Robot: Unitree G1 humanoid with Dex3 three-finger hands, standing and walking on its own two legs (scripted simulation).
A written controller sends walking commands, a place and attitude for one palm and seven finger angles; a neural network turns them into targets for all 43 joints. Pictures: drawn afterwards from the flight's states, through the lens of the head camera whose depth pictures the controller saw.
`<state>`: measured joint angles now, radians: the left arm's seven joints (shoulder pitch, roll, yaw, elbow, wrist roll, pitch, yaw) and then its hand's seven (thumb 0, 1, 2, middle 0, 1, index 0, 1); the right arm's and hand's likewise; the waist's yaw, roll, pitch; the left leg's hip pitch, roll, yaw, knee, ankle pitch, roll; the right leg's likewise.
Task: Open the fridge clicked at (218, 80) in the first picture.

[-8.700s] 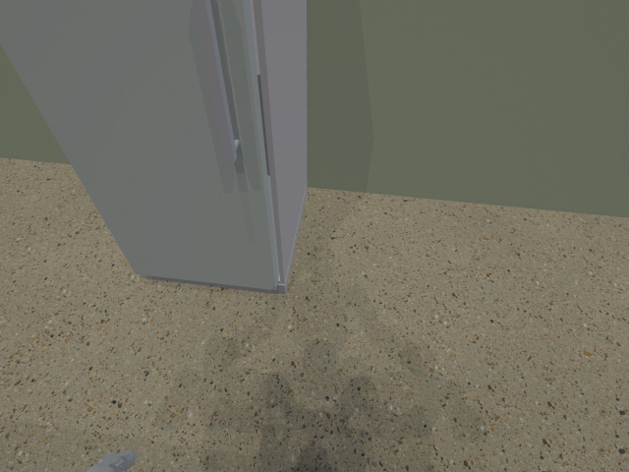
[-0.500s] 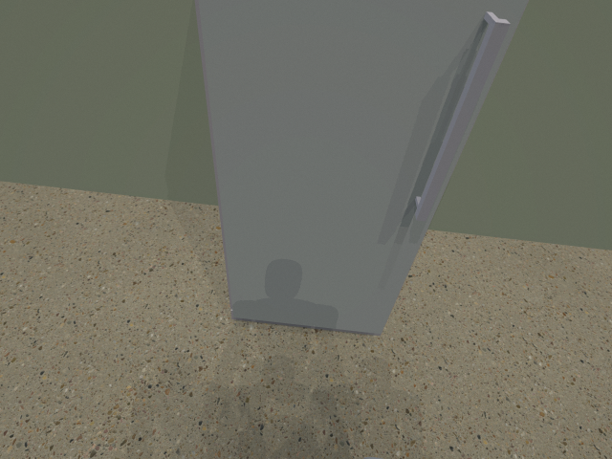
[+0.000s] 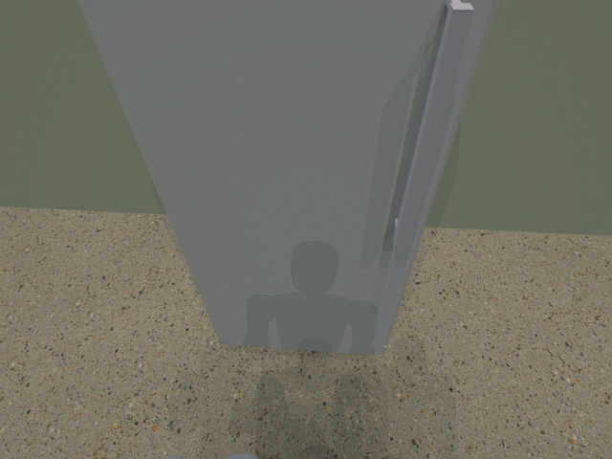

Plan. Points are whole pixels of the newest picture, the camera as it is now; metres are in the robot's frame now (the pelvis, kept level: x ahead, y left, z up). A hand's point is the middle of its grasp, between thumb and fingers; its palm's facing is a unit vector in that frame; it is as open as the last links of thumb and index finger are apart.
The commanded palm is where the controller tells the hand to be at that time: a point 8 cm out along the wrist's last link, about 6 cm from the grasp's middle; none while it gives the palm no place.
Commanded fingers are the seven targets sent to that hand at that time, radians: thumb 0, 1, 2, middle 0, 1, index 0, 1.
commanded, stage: come to a stop and stand still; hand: right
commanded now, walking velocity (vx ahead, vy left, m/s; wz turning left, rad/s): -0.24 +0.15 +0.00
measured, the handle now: (420, 149) +0.52 -0.15 +0.14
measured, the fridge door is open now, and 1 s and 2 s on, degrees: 0 0 0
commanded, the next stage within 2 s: look again from close up in 1.46 s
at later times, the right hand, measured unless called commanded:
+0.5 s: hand out of the picture +0.08 -0.16 -0.17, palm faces +0.06 +0.98 -0.21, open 7.3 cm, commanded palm none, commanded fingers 0.00 -0.90 -0.90 0.20 0.30 0.20 0.30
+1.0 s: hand out of the picture -0.06 -0.13 -0.17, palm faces +0.08 +0.98 -0.21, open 7.4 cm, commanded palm none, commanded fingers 0.00 -0.90 -0.90 0.20 0.30 0.20 0.30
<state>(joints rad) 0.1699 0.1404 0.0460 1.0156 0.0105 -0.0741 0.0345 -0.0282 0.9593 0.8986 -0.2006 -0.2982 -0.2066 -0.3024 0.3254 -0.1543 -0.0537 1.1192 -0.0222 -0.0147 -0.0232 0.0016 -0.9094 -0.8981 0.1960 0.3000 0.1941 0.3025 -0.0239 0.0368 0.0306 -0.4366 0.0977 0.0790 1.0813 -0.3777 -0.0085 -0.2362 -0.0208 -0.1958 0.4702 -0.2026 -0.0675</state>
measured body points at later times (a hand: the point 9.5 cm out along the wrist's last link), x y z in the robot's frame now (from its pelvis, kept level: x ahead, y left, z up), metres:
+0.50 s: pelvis +0.00 +0.02 -0.01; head +0.03 +0.03 +0.44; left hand +0.00 +0.24 -0.17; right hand +0.07 -0.21 -0.16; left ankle +0.07 +0.14 -0.74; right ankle -0.03 -0.09 -0.73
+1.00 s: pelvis +0.00 +0.03 +0.00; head +0.00 +0.05 +0.45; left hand +0.00 +0.23 -0.18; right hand -0.07 -0.18 -0.15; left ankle +0.07 +0.13 -0.74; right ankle -0.03 -0.09 -0.74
